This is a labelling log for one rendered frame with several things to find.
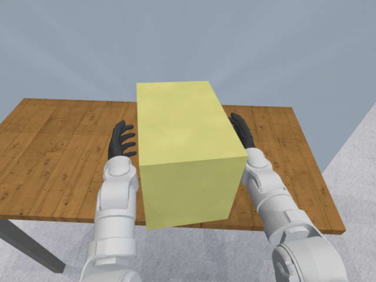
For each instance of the left robot hand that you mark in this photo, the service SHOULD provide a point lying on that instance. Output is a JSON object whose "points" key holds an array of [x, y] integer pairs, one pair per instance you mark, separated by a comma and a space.
{"points": [[115, 146]]}

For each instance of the robot right upper arm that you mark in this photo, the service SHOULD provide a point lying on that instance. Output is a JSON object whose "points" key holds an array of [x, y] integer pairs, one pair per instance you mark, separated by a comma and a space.
{"points": [[311, 259]]}

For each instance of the robot left upper arm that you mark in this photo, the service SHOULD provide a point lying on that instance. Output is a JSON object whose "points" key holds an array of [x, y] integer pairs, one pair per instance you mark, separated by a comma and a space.
{"points": [[125, 275]]}

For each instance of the table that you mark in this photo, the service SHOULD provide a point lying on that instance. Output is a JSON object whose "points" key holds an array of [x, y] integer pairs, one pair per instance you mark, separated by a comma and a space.
{"points": [[53, 151]]}

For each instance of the carton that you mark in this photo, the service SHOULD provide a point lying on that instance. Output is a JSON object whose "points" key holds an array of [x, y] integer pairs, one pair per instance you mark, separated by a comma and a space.
{"points": [[191, 159]]}

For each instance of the right robot hand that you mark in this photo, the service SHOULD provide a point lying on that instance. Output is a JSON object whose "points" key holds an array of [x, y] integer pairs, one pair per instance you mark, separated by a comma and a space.
{"points": [[242, 130]]}

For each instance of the left robot forearm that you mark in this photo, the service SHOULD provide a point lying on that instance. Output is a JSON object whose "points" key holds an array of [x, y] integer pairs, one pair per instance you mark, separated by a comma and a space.
{"points": [[113, 243]]}

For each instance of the right robot forearm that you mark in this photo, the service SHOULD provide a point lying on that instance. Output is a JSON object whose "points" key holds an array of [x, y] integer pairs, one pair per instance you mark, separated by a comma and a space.
{"points": [[283, 220]]}

